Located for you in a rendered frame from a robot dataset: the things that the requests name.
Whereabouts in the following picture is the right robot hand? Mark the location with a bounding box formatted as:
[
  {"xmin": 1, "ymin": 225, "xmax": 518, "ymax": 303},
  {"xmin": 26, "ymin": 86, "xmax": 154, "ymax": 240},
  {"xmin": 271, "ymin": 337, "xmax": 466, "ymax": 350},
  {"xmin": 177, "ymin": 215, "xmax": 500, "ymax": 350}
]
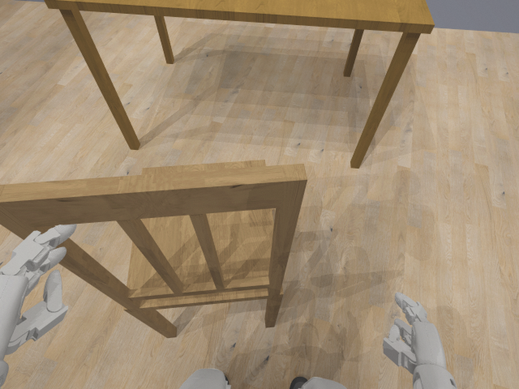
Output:
[{"xmin": 384, "ymin": 292, "xmax": 447, "ymax": 374}]

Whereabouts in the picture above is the robot left thigh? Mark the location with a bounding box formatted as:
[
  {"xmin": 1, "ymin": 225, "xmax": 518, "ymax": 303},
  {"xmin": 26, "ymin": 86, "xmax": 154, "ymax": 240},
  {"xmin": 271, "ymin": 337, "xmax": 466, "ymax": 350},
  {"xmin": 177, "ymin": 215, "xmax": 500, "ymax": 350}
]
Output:
[{"xmin": 179, "ymin": 369, "xmax": 231, "ymax": 389}]

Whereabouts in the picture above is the chair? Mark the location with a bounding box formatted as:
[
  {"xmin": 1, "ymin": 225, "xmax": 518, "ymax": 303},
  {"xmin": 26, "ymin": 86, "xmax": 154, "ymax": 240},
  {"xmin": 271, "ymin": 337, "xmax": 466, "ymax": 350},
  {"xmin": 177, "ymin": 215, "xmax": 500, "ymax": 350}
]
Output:
[{"xmin": 0, "ymin": 160, "xmax": 307, "ymax": 338}]

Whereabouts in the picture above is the right robot forearm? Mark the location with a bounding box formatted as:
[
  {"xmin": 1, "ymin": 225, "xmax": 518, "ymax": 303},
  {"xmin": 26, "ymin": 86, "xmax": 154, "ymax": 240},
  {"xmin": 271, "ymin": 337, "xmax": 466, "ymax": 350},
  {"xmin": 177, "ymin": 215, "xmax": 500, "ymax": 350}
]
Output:
[{"xmin": 413, "ymin": 364, "xmax": 457, "ymax": 389}]

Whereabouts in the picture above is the table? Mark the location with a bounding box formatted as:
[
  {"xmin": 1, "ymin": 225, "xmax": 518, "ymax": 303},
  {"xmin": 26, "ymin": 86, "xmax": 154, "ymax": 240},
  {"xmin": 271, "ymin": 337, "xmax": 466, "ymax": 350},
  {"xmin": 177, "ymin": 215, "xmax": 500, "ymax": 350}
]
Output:
[{"xmin": 44, "ymin": 0, "xmax": 435, "ymax": 169}]

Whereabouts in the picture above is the left robot hand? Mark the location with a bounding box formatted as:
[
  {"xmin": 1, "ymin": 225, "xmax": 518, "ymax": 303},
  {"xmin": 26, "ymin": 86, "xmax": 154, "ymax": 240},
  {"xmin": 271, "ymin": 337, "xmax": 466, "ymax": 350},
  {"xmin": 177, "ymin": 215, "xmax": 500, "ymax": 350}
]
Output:
[{"xmin": 0, "ymin": 224, "xmax": 77, "ymax": 359}]

